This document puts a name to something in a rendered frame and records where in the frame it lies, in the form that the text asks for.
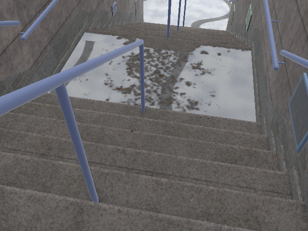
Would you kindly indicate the stairs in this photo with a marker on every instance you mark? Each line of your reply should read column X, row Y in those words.
column 160, row 170
column 186, row 33

